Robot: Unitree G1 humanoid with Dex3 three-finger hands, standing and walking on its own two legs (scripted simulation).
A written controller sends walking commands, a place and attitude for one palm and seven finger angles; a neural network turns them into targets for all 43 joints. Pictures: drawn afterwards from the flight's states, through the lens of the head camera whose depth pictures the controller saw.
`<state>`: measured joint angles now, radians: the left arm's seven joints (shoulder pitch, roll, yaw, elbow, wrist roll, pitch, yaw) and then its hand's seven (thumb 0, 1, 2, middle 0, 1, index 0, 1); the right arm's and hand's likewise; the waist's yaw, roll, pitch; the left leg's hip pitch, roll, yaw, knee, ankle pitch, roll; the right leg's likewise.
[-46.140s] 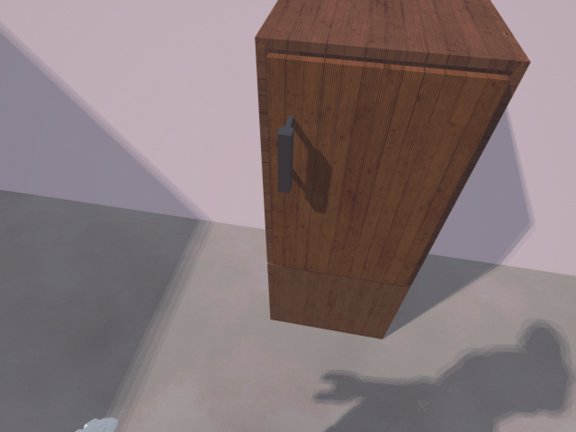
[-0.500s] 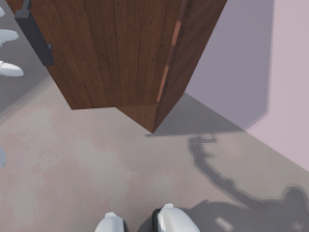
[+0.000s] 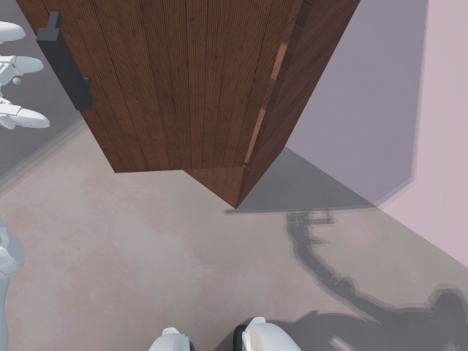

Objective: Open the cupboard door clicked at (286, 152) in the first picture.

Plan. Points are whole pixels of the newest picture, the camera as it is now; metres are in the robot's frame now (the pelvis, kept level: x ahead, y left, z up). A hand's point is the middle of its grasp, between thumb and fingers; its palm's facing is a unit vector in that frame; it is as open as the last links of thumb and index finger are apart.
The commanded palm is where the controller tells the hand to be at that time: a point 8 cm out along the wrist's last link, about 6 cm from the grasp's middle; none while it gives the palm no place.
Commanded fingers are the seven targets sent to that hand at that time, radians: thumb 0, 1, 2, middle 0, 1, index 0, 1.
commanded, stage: move the hooked fingers beside the handle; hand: left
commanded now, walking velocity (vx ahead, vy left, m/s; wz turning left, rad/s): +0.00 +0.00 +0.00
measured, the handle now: (71, 64) +0.55 +0.22 +0.10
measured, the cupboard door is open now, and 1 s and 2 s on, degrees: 43 43 46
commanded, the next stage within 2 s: slide the fingers in behind the handle in 0.68 s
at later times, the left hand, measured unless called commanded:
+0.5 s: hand (18, 82) +0.50 +0.27 +0.12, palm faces +0.02 -1.00 -0.02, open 14.0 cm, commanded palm +0.49 +0.32 +0.10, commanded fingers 0.00 -0.50 0.30 -0.30 -1.20 -0.30 -1.20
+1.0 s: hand (29, 77) +0.53 +0.27 +0.10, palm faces -0.01 -1.00 -0.01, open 14.0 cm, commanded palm +0.50 +0.30 +0.10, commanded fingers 0.00 -0.50 0.30 -0.30 -1.20 -0.30 -1.20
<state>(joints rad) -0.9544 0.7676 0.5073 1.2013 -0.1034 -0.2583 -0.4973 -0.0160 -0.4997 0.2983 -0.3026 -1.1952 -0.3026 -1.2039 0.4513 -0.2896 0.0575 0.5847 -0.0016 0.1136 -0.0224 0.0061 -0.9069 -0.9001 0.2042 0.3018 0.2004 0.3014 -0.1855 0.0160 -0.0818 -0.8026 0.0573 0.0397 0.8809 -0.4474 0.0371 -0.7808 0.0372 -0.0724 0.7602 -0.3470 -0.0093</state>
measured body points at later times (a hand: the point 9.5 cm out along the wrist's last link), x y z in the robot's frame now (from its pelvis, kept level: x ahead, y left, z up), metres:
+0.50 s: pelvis -0.02 -0.01 -0.01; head +0.13 +0.02 +0.42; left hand +0.49 +0.32 +0.12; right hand -0.03 -0.29 -0.10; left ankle -0.03 +0.09 -0.70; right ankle +0.00 -0.12 -0.70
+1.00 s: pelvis -0.01 +0.00 -0.01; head +0.15 +0.04 +0.41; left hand +0.52 +0.32 +0.10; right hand -0.06 -0.26 -0.10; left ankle -0.03 +0.09 -0.70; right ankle +0.00 -0.12 -0.70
